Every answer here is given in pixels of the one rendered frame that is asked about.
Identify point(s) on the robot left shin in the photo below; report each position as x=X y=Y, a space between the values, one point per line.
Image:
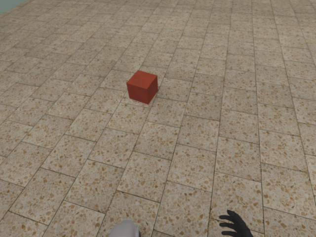
x=127 y=220

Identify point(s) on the carton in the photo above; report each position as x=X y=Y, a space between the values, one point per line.
x=142 y=86

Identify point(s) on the robot left thigh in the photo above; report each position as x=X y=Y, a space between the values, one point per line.
x=124 y=229

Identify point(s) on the right robot hand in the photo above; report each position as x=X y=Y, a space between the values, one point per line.
x=238 y=225

